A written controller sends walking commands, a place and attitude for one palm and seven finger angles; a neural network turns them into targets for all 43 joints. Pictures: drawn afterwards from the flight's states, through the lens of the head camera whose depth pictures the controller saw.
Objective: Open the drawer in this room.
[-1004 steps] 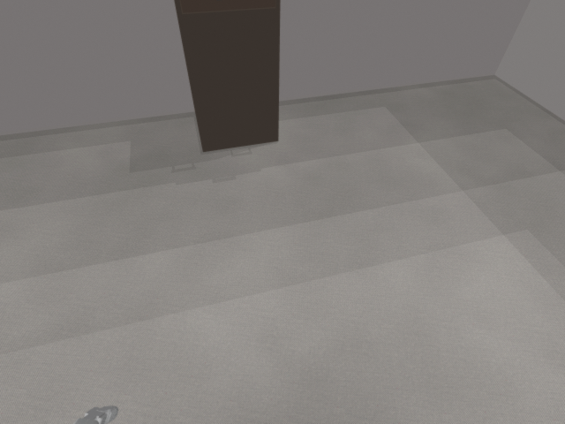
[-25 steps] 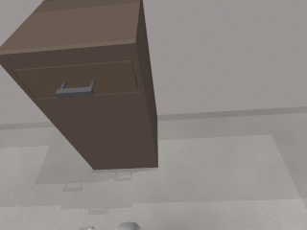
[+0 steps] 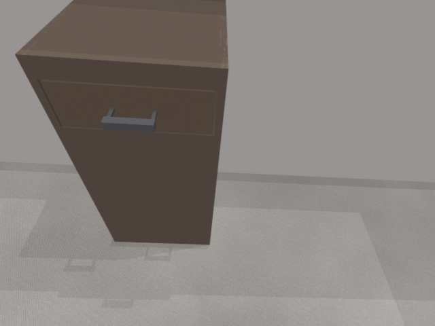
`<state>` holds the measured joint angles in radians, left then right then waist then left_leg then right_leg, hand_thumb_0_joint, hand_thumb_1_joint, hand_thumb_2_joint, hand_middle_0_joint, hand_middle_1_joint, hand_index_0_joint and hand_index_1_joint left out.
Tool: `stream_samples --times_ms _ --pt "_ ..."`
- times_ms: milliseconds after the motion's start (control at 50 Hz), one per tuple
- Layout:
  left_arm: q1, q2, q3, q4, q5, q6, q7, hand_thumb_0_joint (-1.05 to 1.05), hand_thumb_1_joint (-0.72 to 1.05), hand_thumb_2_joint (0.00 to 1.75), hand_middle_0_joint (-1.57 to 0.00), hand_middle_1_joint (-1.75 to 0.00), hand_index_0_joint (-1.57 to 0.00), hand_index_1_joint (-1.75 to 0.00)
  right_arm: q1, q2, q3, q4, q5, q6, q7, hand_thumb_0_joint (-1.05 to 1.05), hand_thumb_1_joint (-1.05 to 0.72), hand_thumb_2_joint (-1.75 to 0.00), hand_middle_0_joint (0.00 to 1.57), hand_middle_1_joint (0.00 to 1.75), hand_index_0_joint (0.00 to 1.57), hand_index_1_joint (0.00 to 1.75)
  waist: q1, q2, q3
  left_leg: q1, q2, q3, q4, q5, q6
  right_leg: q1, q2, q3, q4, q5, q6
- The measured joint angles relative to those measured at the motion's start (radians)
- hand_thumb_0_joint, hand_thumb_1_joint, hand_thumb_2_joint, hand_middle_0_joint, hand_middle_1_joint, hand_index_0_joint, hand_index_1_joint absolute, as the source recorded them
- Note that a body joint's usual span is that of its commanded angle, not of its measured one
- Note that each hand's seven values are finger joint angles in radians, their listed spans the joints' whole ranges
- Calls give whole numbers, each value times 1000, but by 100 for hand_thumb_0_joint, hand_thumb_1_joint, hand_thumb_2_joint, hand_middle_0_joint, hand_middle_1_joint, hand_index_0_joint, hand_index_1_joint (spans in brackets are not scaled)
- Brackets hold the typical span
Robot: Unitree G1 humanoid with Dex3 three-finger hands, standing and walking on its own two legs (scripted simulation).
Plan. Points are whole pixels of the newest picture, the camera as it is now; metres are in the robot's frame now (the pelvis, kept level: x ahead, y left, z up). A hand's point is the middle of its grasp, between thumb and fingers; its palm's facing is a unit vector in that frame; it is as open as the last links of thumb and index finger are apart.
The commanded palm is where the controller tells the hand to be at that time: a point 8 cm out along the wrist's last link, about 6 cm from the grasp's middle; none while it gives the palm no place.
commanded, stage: come to a stop and stand still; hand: left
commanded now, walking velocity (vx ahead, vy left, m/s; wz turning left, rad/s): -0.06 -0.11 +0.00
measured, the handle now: (131, 118) +0.56 +0.25 +0.04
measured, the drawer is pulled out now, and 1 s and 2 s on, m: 0.00 0.00 0.00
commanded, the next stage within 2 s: look again from close up in 0.70 s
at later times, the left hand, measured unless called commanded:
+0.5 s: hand out of the picture +0.10 +0.15 -0.18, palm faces +0.06 -0.98 -0.21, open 7.1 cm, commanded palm none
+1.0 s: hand out of the picture +0.03 +0.16 -0.19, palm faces +0.02 -0.98 -0.18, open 7.3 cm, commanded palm none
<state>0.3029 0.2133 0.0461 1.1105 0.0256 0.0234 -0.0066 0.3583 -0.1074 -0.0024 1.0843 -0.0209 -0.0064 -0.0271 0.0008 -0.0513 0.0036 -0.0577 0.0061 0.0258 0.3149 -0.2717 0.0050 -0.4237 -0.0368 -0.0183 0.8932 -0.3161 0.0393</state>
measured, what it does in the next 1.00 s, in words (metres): steps on the spot: right foot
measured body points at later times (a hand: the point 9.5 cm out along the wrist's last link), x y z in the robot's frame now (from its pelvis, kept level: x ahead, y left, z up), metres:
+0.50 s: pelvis +0.06 -0.03 -0.01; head +0.07 -0.03 +0.44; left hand +0.10 +0.20 -0.16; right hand +0.06 -0.25 -0.17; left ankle +0.00 +0.11 -0.75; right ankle +0.02 -0.12 -0.75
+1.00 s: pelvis +0.04 +0.00 -0.01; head +0.05 +0.00 +0.44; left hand +0.03 +0.21 -0.17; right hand +0.05 -0.23 -0.17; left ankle +0.00 +0.11 -0.75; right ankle +0.02 -0.12 -0.75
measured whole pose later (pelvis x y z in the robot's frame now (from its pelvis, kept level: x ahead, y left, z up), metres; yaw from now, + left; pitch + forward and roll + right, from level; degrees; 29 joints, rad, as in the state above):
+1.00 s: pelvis +0.04 +0.00 -0.01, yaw +0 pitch -1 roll -1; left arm 0.30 0.13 -0.01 1.11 0.01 -0.03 0.05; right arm 0.27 -0.16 -0.01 1.07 -0.01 -0.01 -0.03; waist -0.01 0.00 0.04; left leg -0.17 0.05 0.08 0.53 -0.35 -0.01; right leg -0.18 -0.03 -0.08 0.51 -0.31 0.01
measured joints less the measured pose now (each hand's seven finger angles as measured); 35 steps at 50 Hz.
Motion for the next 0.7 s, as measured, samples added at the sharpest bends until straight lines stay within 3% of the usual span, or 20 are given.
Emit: stream_samples --times_ms 80,140,220,280,360,460,700 --pt "-45 -22 -12 -1 -10 2 4 1 91 90 -19 -30 -20 -30 14 15 -1 19 -4 -5 -10 1 -91 -89 20 30 21 30 -28 14 37 -4 2 4 29 -28 -8 58 -3 -20 -147 -56 -2" --pt "-79 -32 -15 -11 -14 -17 12 1 92 90 -19 -30 -20 -30 24 14 -8 38 2 -2 -11 1 -91 -89 20 30 21 30 -38 26 54 -23 5 8 97 -78 -25 145 -1 -34 -355 62 -14" --pt "-123 -60 -26 -6 -17 -55 27 1 93 90 -20 -30 -20 -30 18 -14 -19 63 19 10 -11 1 -91 -89 20 30 21 30 -56 95 63 -71 49 1 222 -146 -35 188 32 -77 -379 26 -68" --pt "-144 -65 -28 -13 -15 -63 41 0 93 90 -20 -30 -20 -30 1 -21 -21 69 20 20 -11 1 -91 -89 20 30 20 30 -48 92 55 -113 57 12 278 -186 -35 225 31 -98 -408 21 -78" --pt "-155 -64 -28 -11 -24 -55 50 0 94 90 -20 -30 -21 -30 -38 -33 -22 70 17 11 -13 1 -91 -89 20 30 20 29 -31 82 52 -101 72 17 183 -12 -41 258 39 -108 -400 3 -75" --pt "-127 -47 -28 8 -22 -38 50 -1 96 90 -20 -30 -21 -30 -81 -29 -17 65 13 2 -10 0 -91 -89 19 30 20 29 -14 53 10 -52 67 40 128 -47 -53 292 37 -89 -443 7 -68" --pt "-44 -59 -49 42 -20 -41 49 0 93 90 -20 -30 -20 -30 -116 -51 -11 58 15 -2 -16 1 -93 -89 19 30 20 29 -1 63 23 -6 58 59 64 -27 -46 323 32 -73 -488 22 -60"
